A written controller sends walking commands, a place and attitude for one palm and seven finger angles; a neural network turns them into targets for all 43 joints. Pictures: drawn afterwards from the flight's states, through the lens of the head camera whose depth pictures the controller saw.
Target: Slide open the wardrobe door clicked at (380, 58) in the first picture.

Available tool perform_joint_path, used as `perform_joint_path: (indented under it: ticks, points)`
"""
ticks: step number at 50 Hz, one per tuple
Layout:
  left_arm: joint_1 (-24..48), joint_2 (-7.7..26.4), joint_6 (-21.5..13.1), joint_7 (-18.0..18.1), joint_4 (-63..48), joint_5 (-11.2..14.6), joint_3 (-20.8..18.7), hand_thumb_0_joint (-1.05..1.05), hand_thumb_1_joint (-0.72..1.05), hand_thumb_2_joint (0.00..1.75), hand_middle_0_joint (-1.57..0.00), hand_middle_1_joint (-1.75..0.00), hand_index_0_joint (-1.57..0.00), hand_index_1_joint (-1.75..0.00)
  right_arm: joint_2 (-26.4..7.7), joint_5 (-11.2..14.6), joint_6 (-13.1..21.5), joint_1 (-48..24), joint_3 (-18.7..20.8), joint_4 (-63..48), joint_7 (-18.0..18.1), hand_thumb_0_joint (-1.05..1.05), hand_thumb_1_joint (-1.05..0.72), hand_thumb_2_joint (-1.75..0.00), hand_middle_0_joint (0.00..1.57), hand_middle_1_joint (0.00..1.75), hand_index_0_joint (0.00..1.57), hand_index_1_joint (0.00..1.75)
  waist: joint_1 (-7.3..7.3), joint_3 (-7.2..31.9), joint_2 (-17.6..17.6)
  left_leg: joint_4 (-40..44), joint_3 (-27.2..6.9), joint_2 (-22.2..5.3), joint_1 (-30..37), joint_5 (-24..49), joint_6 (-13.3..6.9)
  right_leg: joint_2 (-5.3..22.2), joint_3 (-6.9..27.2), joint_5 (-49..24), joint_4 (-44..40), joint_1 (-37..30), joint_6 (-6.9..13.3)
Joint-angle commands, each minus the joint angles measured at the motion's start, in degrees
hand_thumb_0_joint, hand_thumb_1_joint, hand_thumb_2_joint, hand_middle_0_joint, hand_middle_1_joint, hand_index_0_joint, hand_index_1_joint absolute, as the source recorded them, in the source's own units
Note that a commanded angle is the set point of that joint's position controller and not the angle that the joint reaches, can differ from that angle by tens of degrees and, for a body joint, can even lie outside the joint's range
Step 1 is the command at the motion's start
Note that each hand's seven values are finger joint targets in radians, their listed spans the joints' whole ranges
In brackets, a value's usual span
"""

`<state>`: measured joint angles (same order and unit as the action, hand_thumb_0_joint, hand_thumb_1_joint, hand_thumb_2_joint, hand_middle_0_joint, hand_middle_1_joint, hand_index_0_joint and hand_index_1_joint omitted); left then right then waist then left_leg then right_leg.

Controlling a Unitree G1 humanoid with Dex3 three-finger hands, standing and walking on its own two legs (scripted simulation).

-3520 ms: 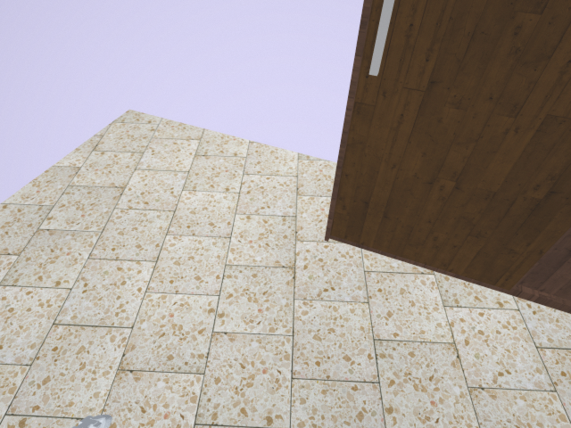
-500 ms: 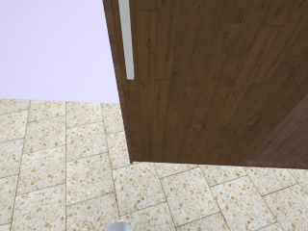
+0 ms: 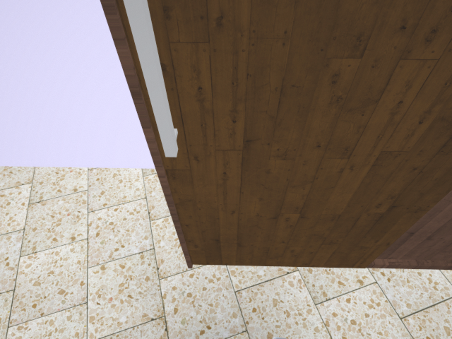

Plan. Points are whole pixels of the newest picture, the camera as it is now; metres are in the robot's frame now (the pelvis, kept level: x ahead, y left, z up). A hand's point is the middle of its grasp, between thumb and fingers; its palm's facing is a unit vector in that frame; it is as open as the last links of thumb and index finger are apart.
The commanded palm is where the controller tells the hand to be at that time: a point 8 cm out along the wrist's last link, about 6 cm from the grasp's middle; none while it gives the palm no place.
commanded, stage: come to a stop and stand still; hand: left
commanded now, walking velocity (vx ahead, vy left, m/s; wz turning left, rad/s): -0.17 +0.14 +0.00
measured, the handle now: (160, 85) +0.46 +0.13 +0.21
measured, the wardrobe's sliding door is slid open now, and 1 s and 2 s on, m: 0.00 0.00 0.00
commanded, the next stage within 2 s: look again from close up in 1.20 s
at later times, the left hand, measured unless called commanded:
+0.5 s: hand out of the picture -0.03 +0.23 -0.17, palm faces +0.11 -0.98 -0.18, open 7.4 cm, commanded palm none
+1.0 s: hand out of the picture -0.10 +0.18 -0.16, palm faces +0.06 -0.99 -0.15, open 7.4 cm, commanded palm none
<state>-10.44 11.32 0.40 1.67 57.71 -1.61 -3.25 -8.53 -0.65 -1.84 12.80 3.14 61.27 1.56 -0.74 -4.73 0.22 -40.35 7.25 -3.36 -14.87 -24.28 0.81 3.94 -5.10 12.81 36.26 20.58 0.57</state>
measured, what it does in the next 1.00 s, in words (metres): steps on the spot: left foot, then right foot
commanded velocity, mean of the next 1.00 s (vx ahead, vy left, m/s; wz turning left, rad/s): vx -0.01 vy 0.01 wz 0.00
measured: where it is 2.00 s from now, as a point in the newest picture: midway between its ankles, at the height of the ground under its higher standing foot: outside the picture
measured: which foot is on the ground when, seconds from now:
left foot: up 0.00-0.28, down 0.30-1.00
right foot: down 0.00-0.32, up 0.34-0.58, down 0.60-1.00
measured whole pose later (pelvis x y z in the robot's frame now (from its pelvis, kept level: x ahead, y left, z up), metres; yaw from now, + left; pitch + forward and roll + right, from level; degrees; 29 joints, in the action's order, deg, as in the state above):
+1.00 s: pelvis -0.09 +0.03 +0.02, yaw +1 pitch -1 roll +0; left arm -17.4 6.4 0.4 2.1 65.3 -0.5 -0.1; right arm -6.3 -0.5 -0.7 18.6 0.1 67.1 1.6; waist -0.6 -0.9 -0.8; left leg -23.2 4.7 -0.4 -12.0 -10.0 -1.2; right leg 0.7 -2.1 12.9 24.4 10.2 0.3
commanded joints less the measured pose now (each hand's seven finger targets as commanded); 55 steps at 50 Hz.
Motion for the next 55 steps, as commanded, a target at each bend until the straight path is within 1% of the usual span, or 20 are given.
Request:
perform_joint_path:
  ticks: [1,4,9,11,13,14,15,16,17,19,20,22,26,28,30,31,33,36,42,55]
  points:
    - [-4.51,9.38,-0.14,0.88,-2.32,-0.19,-1.85,0.00,0.90,0.90,-0.20,-0.30,-0.20,-0.30,-4.61,0.13,-0.91,2.24,1.80,-4.15,0.23,0.00,-0.90,-0.90,0.20,0.30,0.20,0.30,1.98,7.44,-12.93,-27.78,-8.16,2.36,-10.65,-9.68,0.41,18.82,16.77,-41.07,-13.44,-9.25,12.74]
    - [-1.32,8.47,0.08,1.52,-4.39,-0.15,-2.04,0.00,0.90,0.90,-0.20,-0.30,-0.20,-0.30,-5.17,0.06,-0.89,1.56,1.70,-4.49,-0.26,0.00,-0.90,-0.90,0.20,0.30,0.20,0.30,1.70,9.73,-8.15,-26.37,-8.65,1.37,-11.76,-5.39,1.57,16.63,11.37,-36.58,-12.40,-11.79,10.98]
    - [-1.76,9.53,0.31,1.08,-4.51,-0.66,-2.34,0.00,0.90,0.90,-0.20,-0.30,-0.20,-0.30,-4.12,0.07,-0.58,0.83,1.02,-5.71,-0.81,0.00,-0.90,-0.90,0.20,0.30,0.20,0.30,2.68,9.49,-11.22,-10.90,-5.57,1.97,-6.65,-4.88,1.64,15.35,11.81,-23.10,-15.22,-10.42,10.38]
    - [-1.06,9.92,0.57,0.82,-4.70,-0.64,-2.55,0.00,0.90,0.90,-0.20,-0.30,-0.20,-0.30,-4.02,0.04,-0.11,3.03,0.75,-5.43,-0.86,0.00,-0.90,-0.90,0.20,0.30,0.20,0.30,1.70,9.83,-11.35,-2.58,-3.96,2.11,-3.82,-1.90,1.30,14.03,11.80,-16.47,-15.17,-9.73,9.13]
    - [0.16,9.22,1.07,0.58,-4.60,-0.13,-2.42,0.00,0.90,0.90,-0.20,-0.30,-0.20,-0.30,-4.03,0.01,0.44,7.18,0.51,-4.26,-0.77,0.00,-0.90,-0.90,0.20,0.30,0.20,0.30,-0.08,9.56,-10.38,10.13,-2.68,2.52,4.46,6.03,0.69,11.63,10.44,-6.37,-13.70,-4.43,5.89]
    - [0.16,7.35,1.32,0.42,-4.43,0.30,-1.91,0.00,0.90,0.90,-0.20,-0.30,-0.20,-0.30,-4.72,0.02,0.88,8.49,0.50,-3.82,-0.75,0.00,-0.90,-0.90,0.20,0.30,0.20,0.30,-0.74,9.08,-5.36,17.20,-4.63,0.71,8.84,9.19,0.21,8.98,8.04,0.58,-9.90,-0.54,3.36]
    - [-0.01,4.10,1.81,0.10,-5.68,0.81,-1.41,0.00,0.90,0.90,-0.20,-0.30,-0.20,-0.30,-8.71,-0.63,1.26,7.89,1.06,-4.94,-0.71,0.00,-0.90,-0.90,0.20,0.30,0.20,0.30,-0.55,5.96,9.13,24.51,-17.49,-8.78,5.69,8.07,-3.07,2.52,2.87,9.34,-2.31,5.49,-0.35]
    - [1.52,2.45,2.20,-0.04,-6.60,0.90,-1.06,0.00,0.90,0.90,-0.20,-0.30,-0.20,-0.30,-11.86,-1.12,1.03,3.53,1.28,-7.26,-0.30,0.00,-0.90,-0.90,0.20,0.30,0.20,0.30,-0.24,0.65,17.06,30.78,-25.63,-16.55,-4.98,5.67,-7.58,-1.67,1.22,15.06,6.52,6.05,-2.43]
    - [2.84,3.41,2.92,0.27,-5.66,0.29,-1.24,0.00,0.90,0.90,-0.20,-0.30,-0.20,-0.30,-11.21,-1.21,1.25,0.42,1.09,-7.48,0.34,0.00,-0.90,-0.90,0.20,0.30,0.20,0.30,-0.35,-0.96,17.84,32.06,-25.64,-15.85,-9.61,6.92,-8.35,-1.45,6.58,15.62,13.47,3.95,-2.07]
    - [-2.19,3.51,2.60,-0.35,-3.07,-0.05,-1.49,0.00,0.90,0.90,-0.20,-0.30,-0.20,-0.30,-8.40,-1.02,1.59,-3.84,0.04,-7.69,0.86,0.00,-0.90,-0.90,0.20,0.30,0.20,0.30,3.26,-0.30,9.98,28.27,-17.92,-11.21,-6.91,11.30,-8.47,-2.34,7.48,10.75,20.25,4.23,-1.41]
    - [-4.01,2.98,2.19,-0.46,-1.69,0.04,-1.24,0.00,0.90,0.90,-0.20,-0.30,-0.20,-0.30,-8.20,-0.86,1.98,-3.81,-0.13,-7.30,0.89,0.00,-0.90,-0.90,0.20,0.30,0.20,0.30,3.35,1.19,7.93,26.68,-14.95,-9.82,-3.06,16.50,-8.54,-2.28,7.05,9.91,20.46,4.51,-1.69]
    - [-4.65,2.02,1.69,-0.39,-0.67,0.31,-0.40,0.00,0.90,0.90,-0.20,-0.30,-0.20,-0.30,-7.77,-0.57,2.32,-1.53,-0.17,-5.90,0.97,0.00,-0.90,-0.90,0.20,0.30,0.20,0.30,2.25,3.08,7.39,25.15,-13.05,-9.07,3.03,23.04,-9.14,-1.73,5.63,10.34,15.05,3.53,-2.38]
    - [-3.65,0.72,0.85,-0.07,0.12,0.74,1.09,0.00,0.90,0.90,-0.20,-0.30,-0.20,-0.30,-8.11,-0.36,2.46,3.66,0.01,-2.58,0.98,0.00,-0.90,-0.90,0.20,0.30,0.20,0.30,0.14,4.64,7.73,22.51,-14.50,-10.06,9.75,33.66,-9.76,-1.20,3.48,9.96,-2.94,-2.52,-2.54]
    - [-8.10,1.11,0.30,0.26,2.82,0.92,1.38,0.00,0.90,0.90,-0.20,-0.30,-0.20,-0.30,-7.96,0.24,2.66,3.54,-0.22,-1.64,0.93,0.00,-0.90,-0.90,0.20,0.30,0.20,0.30,1.75,6.41,6.10,19.68,-12.87,-8.15,9.00,32.52,-7.30,-0.76,3.35,-0.34,-14.23,-9.59,-2.38]
    - [-8.72,3.63,-0.78,0.76,4.56,0.88,1.61,0.00,0.90,0.90,-0.20,-0.30,-0.20,-0.30,-4.99,0.94,2.98,4.22,-0.79,-1.26,0.51,0.00,-0.90,-0.90,0.20,0.30,0.20,0.30,0.41,5.54,0.36,18.34,-10.10,-4.25,3.62,24.61,-2.98,4.92,9.45,-12.25,-17.11,-15.03,-0.03]
    - [-8.11,3.89,-0.83,0.74,4.72,0.95,1.89,0.00,0.90,0.90,-0.20,-0.30,-0.20,-0.30,-4.62,0.88,2.98,4.04,-1.15,-0.99,0.27,0.00,-0.90,-0.90,0.20,0.30,0.20,0.30,0.12,4.17,1.11,20.12,-9.67,-2.92,4.13,21.29,-2.07,6.01,9.30,-12.33,-16.04,-12.80,0.74]
    - [-7.79,3.09,-1.22,0.59,5.53,0.99,2.17,0.00,0.90,0.90,-0.20,-0.30,-0.20,-0.30,-5.32,0.40,2.55,3.93,-1.39,0.33,0.28,0.00,-0.90,-0.90,0.20,0.30,0.20,0.30,0.04,3.87,-6.22,19.74,-8.15,-2.58,6.73,20.56,-1.72,4.33,9.31,-10.91,-16.00,-9.89,0.81]
    - [-7.52,2.24,-0.89,0.52,5.95,1.06,2.54,0.00,0.90,0.90,-0.20,-0.30,-0.20,-0.30,-5.23,0.39,2.38,4.41,-1.67,1.78,0.11,0.00,-0.90,-0.90,0.20,0.30,0.20,0.30,0.01,0.34,-4.47,22.19,-8.47,-2.55,6.17,13.55,-2.01,3.37,9.33,1.31,-18.71,-6.29,0.33]
    - [-9.07,1.66,-0.52,0.54,6.29,0.97,2.33,0.00,0.90,0.90,-0.20,-0.30,-0.20,-0.30,-4.40,0.02,1.93,6.19,-1.84,3.33,0.01,0.00,-0.90,-0.90,0.20,0.30,0.20,0.30,0.35,-2.57,-2.05,23.66,-9.08,-1.95,2.54,6.32,-1.96,2.51,9.53,9.16,-20.08,-3.96,0.26]
    - [-11.63,-0.16,-1.12,0.71,6.72,1.05,2.43,0.00,0.90,0.90,-0.20,-0.30,-0.20,-0.30,-2.16,0.08,2.45,9.39,-1.93,4.37,0.33,0.00,-0.90,-0.90,0.20,0.30,0.20,0.30,0.56,-1.25,-0.60,22.67,-9.15,-2.30,1.13,8.43,-1.99,2.31,9.23,5.89,-19.35,-5.01,0.69]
